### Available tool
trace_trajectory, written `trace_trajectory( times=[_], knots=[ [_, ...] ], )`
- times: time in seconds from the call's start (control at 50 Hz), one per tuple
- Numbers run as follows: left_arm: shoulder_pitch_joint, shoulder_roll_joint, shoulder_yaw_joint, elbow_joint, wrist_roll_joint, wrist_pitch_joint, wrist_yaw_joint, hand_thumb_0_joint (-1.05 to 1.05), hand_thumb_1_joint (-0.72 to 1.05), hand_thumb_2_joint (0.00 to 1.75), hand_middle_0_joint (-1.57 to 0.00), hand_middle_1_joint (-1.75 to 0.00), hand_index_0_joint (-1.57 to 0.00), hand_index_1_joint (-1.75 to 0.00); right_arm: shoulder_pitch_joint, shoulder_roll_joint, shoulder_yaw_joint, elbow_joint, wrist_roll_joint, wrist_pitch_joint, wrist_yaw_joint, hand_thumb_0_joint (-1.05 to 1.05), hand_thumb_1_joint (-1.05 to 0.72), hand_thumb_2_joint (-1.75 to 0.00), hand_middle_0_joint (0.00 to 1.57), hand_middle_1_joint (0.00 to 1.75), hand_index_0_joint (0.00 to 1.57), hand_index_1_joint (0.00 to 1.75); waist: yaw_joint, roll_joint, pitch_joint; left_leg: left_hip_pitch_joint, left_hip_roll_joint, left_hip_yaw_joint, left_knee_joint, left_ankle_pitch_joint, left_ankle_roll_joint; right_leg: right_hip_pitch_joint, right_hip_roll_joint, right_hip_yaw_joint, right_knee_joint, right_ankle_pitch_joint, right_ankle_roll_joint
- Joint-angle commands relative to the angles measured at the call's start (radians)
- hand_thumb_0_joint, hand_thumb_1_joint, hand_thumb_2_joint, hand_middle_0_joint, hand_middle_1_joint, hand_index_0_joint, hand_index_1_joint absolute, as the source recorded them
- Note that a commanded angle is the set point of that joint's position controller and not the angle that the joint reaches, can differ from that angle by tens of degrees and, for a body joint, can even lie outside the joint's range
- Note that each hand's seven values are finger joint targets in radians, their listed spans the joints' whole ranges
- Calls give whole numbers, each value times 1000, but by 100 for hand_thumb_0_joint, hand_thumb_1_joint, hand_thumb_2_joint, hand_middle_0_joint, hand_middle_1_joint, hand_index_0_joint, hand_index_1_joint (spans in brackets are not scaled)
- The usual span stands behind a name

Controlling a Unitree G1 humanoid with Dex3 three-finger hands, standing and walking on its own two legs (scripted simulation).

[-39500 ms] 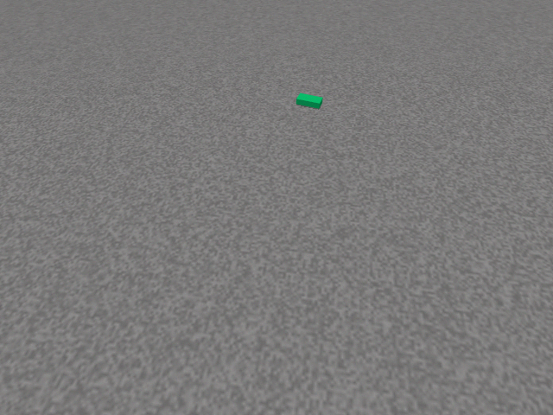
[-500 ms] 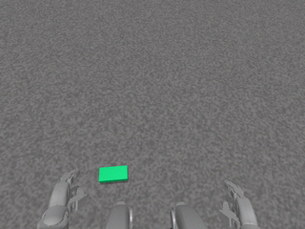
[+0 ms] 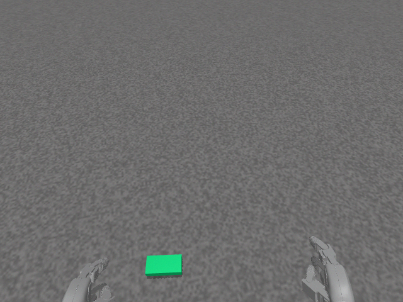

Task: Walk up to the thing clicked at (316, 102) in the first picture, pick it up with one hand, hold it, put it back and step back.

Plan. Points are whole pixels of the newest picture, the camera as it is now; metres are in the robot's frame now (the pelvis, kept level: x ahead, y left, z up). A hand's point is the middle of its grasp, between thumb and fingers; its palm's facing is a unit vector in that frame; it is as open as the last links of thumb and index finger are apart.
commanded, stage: home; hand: left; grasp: from above
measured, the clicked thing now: (164, 265) +0.43 +0.17 -0.70
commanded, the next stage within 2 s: stand in 1.78 s
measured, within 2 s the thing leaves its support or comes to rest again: neither
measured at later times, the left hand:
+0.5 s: hand (113, 300) +0.16 +0.18 -0.05, palm faces +0.04 -0.98 -0.19, open 7.4 cm
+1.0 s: hand out of the picture +0.16 +0.18 -0.05, palm faces +0.04 -0.98 -0.19, open 7.4 cm
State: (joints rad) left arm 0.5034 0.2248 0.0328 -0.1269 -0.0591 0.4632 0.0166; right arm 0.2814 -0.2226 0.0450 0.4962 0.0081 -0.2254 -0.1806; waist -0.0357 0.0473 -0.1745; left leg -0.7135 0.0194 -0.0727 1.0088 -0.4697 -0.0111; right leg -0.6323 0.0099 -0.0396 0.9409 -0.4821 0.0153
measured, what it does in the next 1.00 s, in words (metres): stands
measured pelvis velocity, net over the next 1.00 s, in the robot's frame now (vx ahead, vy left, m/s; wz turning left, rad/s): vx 0.00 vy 0.00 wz -0.01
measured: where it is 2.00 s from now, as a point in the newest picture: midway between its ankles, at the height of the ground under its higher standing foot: outside the picture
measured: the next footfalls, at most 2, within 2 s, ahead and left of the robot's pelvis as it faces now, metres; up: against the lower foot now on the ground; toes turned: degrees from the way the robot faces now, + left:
none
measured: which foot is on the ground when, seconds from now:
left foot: down 0.00-1.00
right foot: down 0.00-1.00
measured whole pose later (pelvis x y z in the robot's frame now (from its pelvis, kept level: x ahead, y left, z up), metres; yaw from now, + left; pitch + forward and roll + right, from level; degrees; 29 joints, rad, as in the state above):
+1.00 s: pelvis +0.00 +0.00 +0.00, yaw -1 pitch +10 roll -3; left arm 0.50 0.23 0.03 -0.13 -0.06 0.45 0.01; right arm 0.29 -0.22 0.04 0.53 0.00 -0.24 -0.18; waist -0.04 0.04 -0.16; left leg -0.71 0.02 -0.06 1.02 -0.47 -0.01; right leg -0.63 0.01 -0.03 0.95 -0.48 0.02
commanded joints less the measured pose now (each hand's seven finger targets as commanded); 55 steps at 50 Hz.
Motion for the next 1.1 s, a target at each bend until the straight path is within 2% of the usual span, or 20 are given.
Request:
trace_trajectory(
  times=[0.0, 0.16, 0.18, 0.24, 0.3, 0.32, 0.36, 0.48, 0.6, 0.62, 0.66, 0.86, 0.88, 0.9, 0.92, 0.94, 0.98, 1.0, 1.02, 1.08],
  knots=[
    [-43, 105, 60, -201, 11, -58, 9, 0, 90, 90, -20, -30, -20, -30, -58, -117, -56, -144, -1, -61, -14, 0, -90, -90, 20, 30, 20, 30, -12, -2, -39, 112, -26, 31, -160, 146, 28, 6, 12, -21, -169, 151, -10],
    [-31, 103, 56, -206, 16, -68, 12, 0, 90, 90, -20, -30, -20, -30, -58, -116, -57, -135, -2, -67, -15, 0, -90, -90, 20, 30, 20, 30, -7, 10, -75, 130, -21, 26, -162, 167, 26, 20, 15, -22, -154, 167, -14],
    [-20, 101, 57, -196, 14, -67, 14, 0, 90, 90, -20, -30, -20, -30, -58, -116, -56, -136, -1, -66, -17, 0, -90, -90, 20, 30, 20, 30, -2, -3, -56, 122, -21, 26, -165, 163, 26, 15, 15, -23, -155, 162, -14],
    [-26, 102, 60, -201, 12, -70, 13, 0, 90, 90, -20, -30, -20, -30, -52, -118, -59, -126, -3, -69, -18, 0, -90, -90, 20, 30, 20, 30, -9, 6, -81, 143, -17, 27, -157, 196, 24, 23, 17, -23, -147, 191, -14],
    [-35, 102, 52, -196, 12, -70, 12, 0, 90, 90, -20, -30, -20, -30, -60, -120, -58, -127, -2, -72, -18, 0, -90, -90, 20, 30, 20, 30, -6, 4, -48, 126, -15, 19, -168, 177, 24, 5, 19, -29, -148, 172, -15],
    [-20, 103, 65, -186, 10, -69, 13, 0, 90, 90, -20, -30, -20, -30, -59, -118, -57, -128, -4, -72, -19, 0, -90, -90, 20, 30, 20, 30, 1, -9, -57, 123, -17, 23, -161, 181, 24, 20, 18, -26, -153, 174, -13],
    [-21, 101, 55, -191, 7, -67, 11, 0, 90, 90, -20, -30, -20, -30, -53, -118, -58, -128, -2, -72, -18, 0, -90, -90, 20, 30, 20, 30, -6, -19, -77, 132, -19, 28, -148, 206, 27, 31, 16, -20, -155, 203, -10],
    [-24, 104, 60, -183, 11, -62, 9, 0, 90, 90, -20, -30, -20, -30, -57, -121, -60, -126, -3, -71, -17, 0, -90, -90, 20, 30, 20, 30, -3, 1, -46, 119, -18, 31, -164, 157, 26, 15, 16, -21, -160, 158, -12],
    [-22, 102, 59, -192, 9, -64, 10, 0, 90, 90, -20, -30, -20, -30, -52, -121, -62, -127, -3, -72, -15, 0, -90, -90, 20, 30, 20, 30, -5, 6, -67, 132, -14, 21, -166, 182, 24, 18, 20, -26, -146, 175, -16],
    [-29, 104, 55, -189, 10, -65, 10, 0, 90, 90, -20, -30, -20, -30, -58, -121, -61, -128, -2, -72, -15, 0, -90, -90, 20, 30, 20, 30, -5, -4, -40, 117, -16, 27, -163, 170, 25, 15, 18, -24, -153, 167, -14],
    [-27, 104, 57, -192, 9, -66, 9, 0, 90, 90, -20, -30, -20, -30, -55, -122, -62, -129, -2, -70, -15, 0, -90, -90, 20, 30, 20, 30, -7, -6, -63, 126, -17, 29, -161, 165, 26, 16, 17, -20, -155, 163, -13],
    [-31, 100, 53, -188, 11, -65, 8, 0, 90, 90, -20, -30, -20, -30, -53, -124, -63, -127, -3, -74, -17, 0, -90, -90, 20, 30, 20, 30, -12, 7, -46, 129, -14, 27, -166, 147, 24, 4, 17, -20, -153, 144, -15],
    [-32, 107, 58, -195, 13, -65, 10, 0, 90, 90, -20, -30, -20, -30, -56, -119, -61, -126, -3, -74, -17, 0, -90, -90, 20, 30, 20, 30, 0, 0, -50, 115, -16, 26, -164, 147, 24, 7, 17, -20, -157, 141, -15],
    [-28, 104, 59, -198, 10, -64, 10, 0, 90, 90, -20, -30, -20, -30, -56, -119, -63, -132, -3, -73, -17, 0, -90, -90, 20, 30, 20, 30, -7, -12, -64, 122, -17, 28, -155, 163, 26, 18, 14, -17, -159, 160, -12],
    [-28, 103, 54, -195, 13, -64, 10, 0, 90, 90, -20, -30, -20, -30, -58, -123, -62, -129, -3, -75, -17, 0, -90, -90, 20, 30, 20, 30, -6, -9, -39, 118, -15, 28, -162, 154, 26, 7, 16, -20, -155, 152, -14],
    [-20, 113, 65, -199, 11, -63, 10, 0, 90, 90, -20, -30, -20, -30, -49, -122, -64, -125, -3, -75, -17, 0, -90, -90, 20, 30, 20, 30, -1, 9, -63, 127, -15, 24, -163, 169, 24, 16, 16, -20, -146, 164, -16],
    [-30, 99, 44, -200, 13, -67, 9, 0, 90, 90, -20, -30, -20, -30, -58, -120, -62, -129, -2, -73, -16, 0, -90, -90, 20, 30, 20, 30, -9, 8, -59, 130, -12, 19, -165, 177, 23, 10, 19, -24, -141, 169, -17],
    [-21, 111, 61, -195, 14, -65, 11, 0, 90, 90, -20, -30, -20, -30, -49, -126, -68, -124, -3, -73, -16, 0, -90, -90, 20, 30, 20, 30, -2, 10, -61, 127, -10, 16, -170, 168, 22, 10, 19, -24, -138, 160, -19],
    [-31, 102, 47, -203, 14, -67, 11, 0, 90, 90, -20, -30, -20, -30, -63, -119, -60, -131, -1, -70, -15, 0, -90, -90, 20, 30, 20, 30, 2, 11, -34, 113, -11, 16, -174, 156, 21, 4, 18, -25, -142, 149, -18],
    [-21, 104, 55, -199, 10, -67, 10, 0, 90, 90, -20, -30, -20, -30, -54, -123, -63, -128, -3, -73, -14, 0, -90, -90, 20, 30, 20, 30, -4, -1, -57, 124, -10, 17, -167, 165, 23, 18, 19, -25, -141, 159, -16]
  ],
)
